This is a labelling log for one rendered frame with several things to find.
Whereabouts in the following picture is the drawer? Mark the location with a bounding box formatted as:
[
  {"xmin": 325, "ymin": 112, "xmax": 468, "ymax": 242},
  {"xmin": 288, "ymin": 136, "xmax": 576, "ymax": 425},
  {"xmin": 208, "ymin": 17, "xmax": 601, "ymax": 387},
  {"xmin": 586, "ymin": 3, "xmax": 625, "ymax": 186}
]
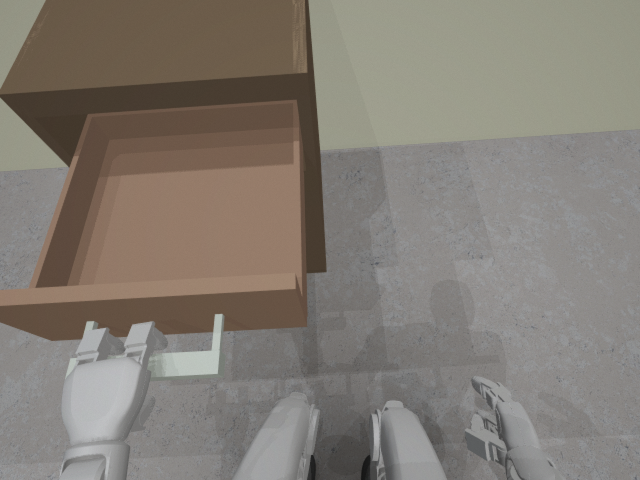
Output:
[{"xmin": 0, "ymin": 100, "xmax": 308, "ymax": 341}]

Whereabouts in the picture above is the cabinet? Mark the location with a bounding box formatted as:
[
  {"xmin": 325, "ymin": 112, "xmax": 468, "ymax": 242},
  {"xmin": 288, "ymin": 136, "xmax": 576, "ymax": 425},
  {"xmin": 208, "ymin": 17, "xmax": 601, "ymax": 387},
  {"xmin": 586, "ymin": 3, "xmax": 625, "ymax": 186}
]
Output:
[{"xmin": 0, "ymin": 0, "xmax": 327, "ymax": 273}]

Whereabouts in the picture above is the robot left hand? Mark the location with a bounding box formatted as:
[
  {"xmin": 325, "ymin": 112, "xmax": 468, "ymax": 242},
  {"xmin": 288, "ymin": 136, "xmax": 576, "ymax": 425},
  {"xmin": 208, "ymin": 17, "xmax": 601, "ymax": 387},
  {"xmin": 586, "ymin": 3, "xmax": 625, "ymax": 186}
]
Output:
[{"xmin": 61, "ymin": 321, "xmax": 168, "ymax": 446}]

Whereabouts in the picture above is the left robot shin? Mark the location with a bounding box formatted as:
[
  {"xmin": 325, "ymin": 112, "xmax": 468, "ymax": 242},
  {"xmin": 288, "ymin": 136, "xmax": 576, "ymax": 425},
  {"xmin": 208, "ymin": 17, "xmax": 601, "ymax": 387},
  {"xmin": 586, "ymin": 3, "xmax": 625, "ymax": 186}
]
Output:
[{"xmin": 272, "ymin": 392, "xmax": 311, "ymax": 480}]

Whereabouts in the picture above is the robot left thigh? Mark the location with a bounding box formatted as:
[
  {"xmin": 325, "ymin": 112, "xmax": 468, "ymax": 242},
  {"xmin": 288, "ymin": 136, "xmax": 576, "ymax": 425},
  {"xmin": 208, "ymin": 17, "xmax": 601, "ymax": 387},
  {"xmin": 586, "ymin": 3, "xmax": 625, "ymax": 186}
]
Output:
[{"xmin": 231, "ymin": 397, "xmax": 320, "ymax": 480}]

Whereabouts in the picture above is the robot right hand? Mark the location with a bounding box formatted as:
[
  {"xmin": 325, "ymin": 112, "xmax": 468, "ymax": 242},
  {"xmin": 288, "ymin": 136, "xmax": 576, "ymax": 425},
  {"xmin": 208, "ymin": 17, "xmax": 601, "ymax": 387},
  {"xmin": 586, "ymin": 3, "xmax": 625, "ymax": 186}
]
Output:
[{"xmin": 465, "ymin": 376, "xmax": 542, "ymax": 467}]

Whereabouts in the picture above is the robot right forearm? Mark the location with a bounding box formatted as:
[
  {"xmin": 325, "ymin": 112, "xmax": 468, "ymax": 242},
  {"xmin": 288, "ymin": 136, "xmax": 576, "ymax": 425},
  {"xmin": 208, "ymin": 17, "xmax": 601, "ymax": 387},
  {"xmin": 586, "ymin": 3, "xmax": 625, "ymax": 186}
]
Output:
[{"xmin": 505, "ymin": 446, "xmax": 566, "ymax": 480}]

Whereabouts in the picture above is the handle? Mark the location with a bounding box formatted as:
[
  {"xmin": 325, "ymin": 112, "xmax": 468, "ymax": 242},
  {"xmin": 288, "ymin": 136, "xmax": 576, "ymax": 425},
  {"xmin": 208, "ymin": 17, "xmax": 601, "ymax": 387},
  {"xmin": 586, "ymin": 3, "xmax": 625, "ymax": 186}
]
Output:
[{"xmin": 65, "ymin": 314, "xmax": 226, "ymax": 381}]

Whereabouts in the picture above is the robot left forearm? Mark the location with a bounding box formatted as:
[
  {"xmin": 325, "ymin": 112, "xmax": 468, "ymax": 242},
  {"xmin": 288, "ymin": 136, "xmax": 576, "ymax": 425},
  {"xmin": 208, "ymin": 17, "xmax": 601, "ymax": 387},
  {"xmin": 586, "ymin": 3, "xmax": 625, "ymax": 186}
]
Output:
[{"xmin": 58, "ymin": 440, "xmax": 130, "ymax": 480}]

